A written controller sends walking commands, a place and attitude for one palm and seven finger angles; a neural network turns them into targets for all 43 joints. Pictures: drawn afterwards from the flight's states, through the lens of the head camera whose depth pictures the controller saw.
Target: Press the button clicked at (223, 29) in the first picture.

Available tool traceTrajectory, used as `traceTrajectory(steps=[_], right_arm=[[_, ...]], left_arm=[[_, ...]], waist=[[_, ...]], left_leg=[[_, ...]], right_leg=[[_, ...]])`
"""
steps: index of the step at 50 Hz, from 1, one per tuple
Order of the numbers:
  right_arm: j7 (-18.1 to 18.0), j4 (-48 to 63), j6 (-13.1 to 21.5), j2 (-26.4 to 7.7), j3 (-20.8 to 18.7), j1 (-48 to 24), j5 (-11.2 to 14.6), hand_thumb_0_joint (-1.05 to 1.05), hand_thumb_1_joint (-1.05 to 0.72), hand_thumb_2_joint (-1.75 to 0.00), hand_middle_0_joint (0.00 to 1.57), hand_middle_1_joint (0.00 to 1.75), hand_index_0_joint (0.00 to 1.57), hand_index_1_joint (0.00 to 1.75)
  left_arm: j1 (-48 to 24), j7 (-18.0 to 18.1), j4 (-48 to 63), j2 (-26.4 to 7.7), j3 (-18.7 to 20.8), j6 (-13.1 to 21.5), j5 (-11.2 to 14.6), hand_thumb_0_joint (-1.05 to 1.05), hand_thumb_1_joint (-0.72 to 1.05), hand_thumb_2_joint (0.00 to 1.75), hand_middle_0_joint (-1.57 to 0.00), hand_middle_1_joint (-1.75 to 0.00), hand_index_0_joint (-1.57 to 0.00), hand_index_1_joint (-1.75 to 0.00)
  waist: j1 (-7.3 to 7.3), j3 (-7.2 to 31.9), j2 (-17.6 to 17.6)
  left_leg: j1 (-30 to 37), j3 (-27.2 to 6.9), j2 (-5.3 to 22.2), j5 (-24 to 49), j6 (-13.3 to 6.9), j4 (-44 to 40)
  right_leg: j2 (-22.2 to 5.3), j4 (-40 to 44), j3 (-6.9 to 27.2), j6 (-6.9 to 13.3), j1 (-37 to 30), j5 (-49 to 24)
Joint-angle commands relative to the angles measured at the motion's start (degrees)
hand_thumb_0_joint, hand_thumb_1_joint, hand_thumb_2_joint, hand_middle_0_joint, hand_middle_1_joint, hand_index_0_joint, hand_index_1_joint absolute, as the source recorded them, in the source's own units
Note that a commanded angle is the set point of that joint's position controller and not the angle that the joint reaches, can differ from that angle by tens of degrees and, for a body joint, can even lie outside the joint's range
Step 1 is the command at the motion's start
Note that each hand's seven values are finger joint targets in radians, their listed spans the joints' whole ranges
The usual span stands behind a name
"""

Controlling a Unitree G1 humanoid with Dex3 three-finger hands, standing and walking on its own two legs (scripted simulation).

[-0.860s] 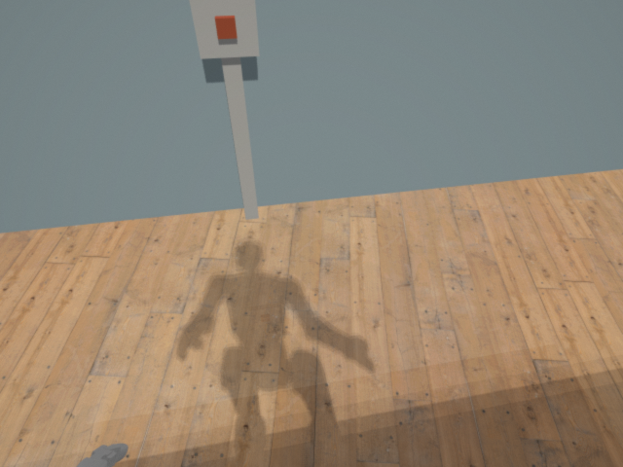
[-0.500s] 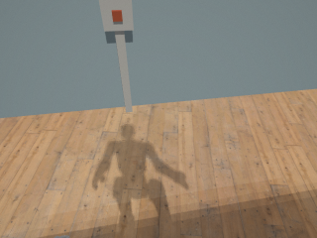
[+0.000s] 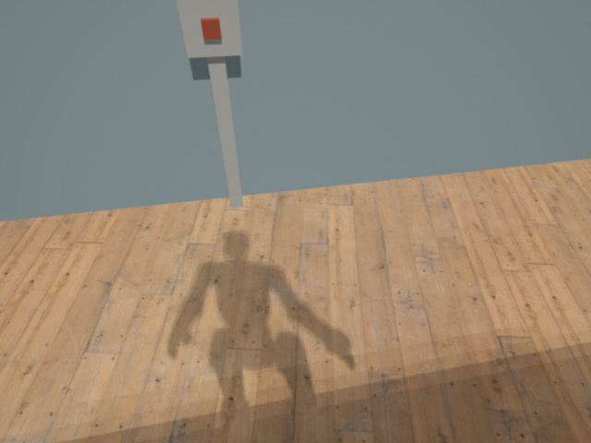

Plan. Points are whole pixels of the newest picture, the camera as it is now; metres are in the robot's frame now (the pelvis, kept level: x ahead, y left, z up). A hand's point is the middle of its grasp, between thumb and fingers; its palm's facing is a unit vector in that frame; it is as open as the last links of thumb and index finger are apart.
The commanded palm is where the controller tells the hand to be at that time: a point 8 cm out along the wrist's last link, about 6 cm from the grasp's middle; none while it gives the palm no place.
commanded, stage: look at it before walking up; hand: left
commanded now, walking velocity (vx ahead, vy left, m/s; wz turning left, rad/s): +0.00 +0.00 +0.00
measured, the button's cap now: (211, 28) +1.24 +0.34 +0.06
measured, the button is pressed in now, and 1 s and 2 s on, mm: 0 0 0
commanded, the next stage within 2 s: walk to a spot facing it in 0.68 s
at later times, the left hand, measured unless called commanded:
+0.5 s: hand out of the picture +0.08 +0.24 -0.16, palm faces -0.04 -0.94 -0.33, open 7.4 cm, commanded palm none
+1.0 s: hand out of the picture +0.07 +0.22 -0.18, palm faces -0.03 -0.97 -0.25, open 7.4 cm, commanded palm none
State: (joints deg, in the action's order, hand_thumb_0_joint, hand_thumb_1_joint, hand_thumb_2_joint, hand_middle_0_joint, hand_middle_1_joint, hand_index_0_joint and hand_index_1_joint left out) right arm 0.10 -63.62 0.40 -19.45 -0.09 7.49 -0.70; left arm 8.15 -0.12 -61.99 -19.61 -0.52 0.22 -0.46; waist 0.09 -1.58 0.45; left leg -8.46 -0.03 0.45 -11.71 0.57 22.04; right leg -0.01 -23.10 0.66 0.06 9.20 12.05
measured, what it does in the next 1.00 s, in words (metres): stands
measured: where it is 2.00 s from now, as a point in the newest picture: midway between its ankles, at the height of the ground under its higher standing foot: (287, 374)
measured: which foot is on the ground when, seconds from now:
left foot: down 0.00-1.00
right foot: down 0.00-1.00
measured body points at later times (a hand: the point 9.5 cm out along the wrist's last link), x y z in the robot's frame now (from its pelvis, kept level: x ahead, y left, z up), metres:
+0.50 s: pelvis +0.01 +0.00 +0.00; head +0.01 +0.00 +0.45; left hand +0.09 +0.29 -0.13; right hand +0.08 -0.30 -0.13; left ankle +0.00 +0.13 -0.74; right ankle +0.01 -0.12 -0.74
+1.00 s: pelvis +0.04 +0.00 -0.01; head +0.03 +0.01 +0.44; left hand +0.07 +0.27 -0.16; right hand +0.07 -0.27 -0.15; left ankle +0.00 +0.13 -0.74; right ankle +0.01 -0.12 -0.74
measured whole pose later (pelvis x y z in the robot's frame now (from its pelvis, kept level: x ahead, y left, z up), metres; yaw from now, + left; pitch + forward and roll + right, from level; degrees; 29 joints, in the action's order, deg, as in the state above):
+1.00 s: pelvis +0.04 +0.00 -0.01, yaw -2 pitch +0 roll +0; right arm 0.5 -64.0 -0.3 -15.3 0.1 12.5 -1.5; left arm 14.9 -0.8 -62.2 -15.7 -0.1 -0.6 -1.2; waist -0.5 2.0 0.6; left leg -8.9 1.6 1.4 -19.0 0.1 27.6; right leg 0.9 -27.6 2.2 0.6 9.9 17.5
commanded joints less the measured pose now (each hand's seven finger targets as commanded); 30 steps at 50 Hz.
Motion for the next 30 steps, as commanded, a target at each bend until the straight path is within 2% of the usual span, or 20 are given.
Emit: traceTrajectory(steps=[1, 12, 16, 20, 30], right_arm=[[-0.7, 3.6, 1.5, -11.9, -2.1, -3.4, 0.1, 0.0, -0.9, -0.9, 0.2, 0.3, 0.2, 0.3], [-0.8, 3.5, 1.6, -11.9, -2.1, -3.3, 0.2, 0.0, -0.9, -0.9, 0.2, 0.3, 0.2, 0.3], [-0.8, 3.3, 1.5, -11.8, -2.0, -3.7, 0.2, 0.0, -0.9, -0.9, 0.2, 0.3, 0.2, 0.3], [-0.8, 3.3, 1.5, -11.8, -2.0, -3.6, 0.2, 0.0, -0.9, -0.9, 0.2, 0.3, 0.2, 0.3], [-0.8, 3.4, 1.5, -12.0, -2.0, -3.8, 0.2, 0.0, -0.9, -0.9, 0.2, 0.3, 0.2, 0.3]], left_arm=[[-2.9, 0.7, 3.6, -11.9, 2.4, 1.2, -0.1, 0.0, 0.9, 0.9, -0.2, -0.3, -0.2, -0.3], [-2.9, 0.8, 3.6, -12.0, 2.4, 1.4, -0.2, 0.0, 0.9, 0.9, -0.2, -0.3, -0.2, -0.3], [-3.0, 0.8, 3.5, -11.9, 2.4, 1.4, -0.2, 0.0, 0.9, 0.9, -0.2, -0.3, -0.2, -0.3], [-2.7, 0.8, 3.5, -12.0, 2.3, 1.4, -0.2, 0.0, 0.9, 0.9, -0.2, -0.3, -0.2, -0.3], [-3.0, 0.7, 3.5, -12.1, 2.4, 1.4, -0.2, 0.0, 0.9, 0.9, -0.2, -0.3, -0.2, -0.3]], waist=[[-0.17, 2.3, -0.5], [-0.07, 4.0, 0.0], [-0.12, 2.6, -0.1], [-0.09, 3.6, -0.3], [-0.03, 3.3, -0.2]], left_leg=[[-0.1, -5.6, 6.0, 3.1, -2.2, -4.2], [1.6, -5.2, 6.3, 7.2, -2.1, -3.5], [1.0, -5.1, 6.3, 6.1, -2.0, -4.1], [1.7, -5.0, 6.4, 7.2, -2.0, -3.9], [1.9, -5.0, 6.5, 7.2, -1.9, -4.2]], right_leg=[[-6.7, 5.1, 6.2, 1.8, 1.0, -1.6], [-6.8, 4.4, 5.9, 1.8, -0.3, -7.3], [-6.8, 4.9, 6.0, 1.8, 0.3, -6.5], [-6.9, 4.8, 6.1, 1.8, -0.4, -7.7], [-6.8, 5.1, 6.1, 1.7, -0.6, -8.1]])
